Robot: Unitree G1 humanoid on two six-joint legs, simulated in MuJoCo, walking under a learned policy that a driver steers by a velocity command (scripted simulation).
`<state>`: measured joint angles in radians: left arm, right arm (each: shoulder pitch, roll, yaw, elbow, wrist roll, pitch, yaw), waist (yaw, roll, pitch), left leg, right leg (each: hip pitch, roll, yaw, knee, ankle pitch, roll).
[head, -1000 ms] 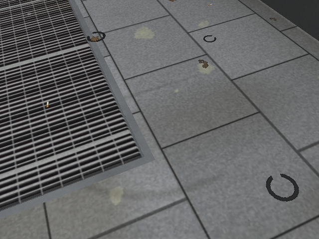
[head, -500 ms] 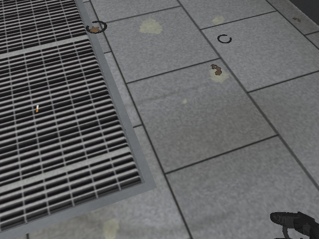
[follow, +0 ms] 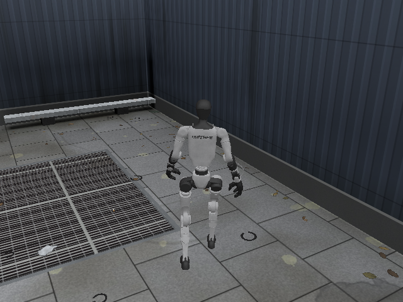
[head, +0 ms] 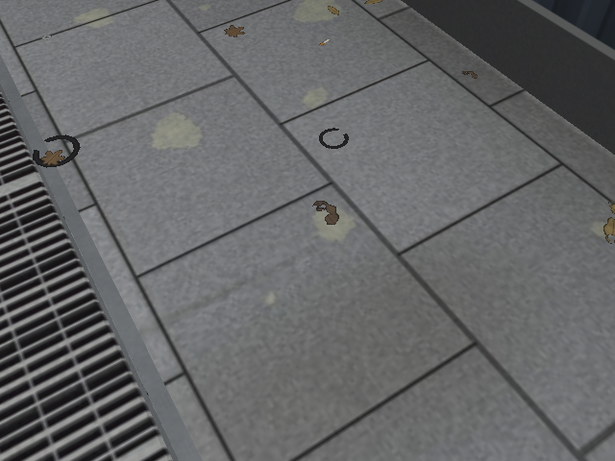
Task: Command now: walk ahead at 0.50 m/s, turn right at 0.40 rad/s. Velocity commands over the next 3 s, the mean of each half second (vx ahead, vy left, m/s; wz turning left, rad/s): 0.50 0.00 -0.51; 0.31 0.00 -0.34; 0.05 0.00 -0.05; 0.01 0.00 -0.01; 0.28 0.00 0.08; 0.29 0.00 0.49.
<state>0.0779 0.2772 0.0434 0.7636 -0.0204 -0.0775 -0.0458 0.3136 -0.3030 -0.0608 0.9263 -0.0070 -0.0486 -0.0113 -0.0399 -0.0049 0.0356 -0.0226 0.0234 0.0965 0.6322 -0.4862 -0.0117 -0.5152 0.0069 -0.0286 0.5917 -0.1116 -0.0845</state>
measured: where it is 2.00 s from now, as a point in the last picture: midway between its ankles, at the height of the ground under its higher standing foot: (361, 404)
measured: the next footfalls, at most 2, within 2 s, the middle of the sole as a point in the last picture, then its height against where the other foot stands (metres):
left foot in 0.48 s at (286, 454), level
right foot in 0.92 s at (426, 398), level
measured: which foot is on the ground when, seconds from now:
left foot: up 0.00-0.46, down 0.48-0.94, up 0.96-1.00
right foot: down 0.00-0.48, up 0.50-0.90, down 0.92-1.00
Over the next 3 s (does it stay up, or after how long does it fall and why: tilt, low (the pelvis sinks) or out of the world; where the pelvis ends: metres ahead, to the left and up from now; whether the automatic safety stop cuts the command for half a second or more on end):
stays up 0.89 -0.21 0.02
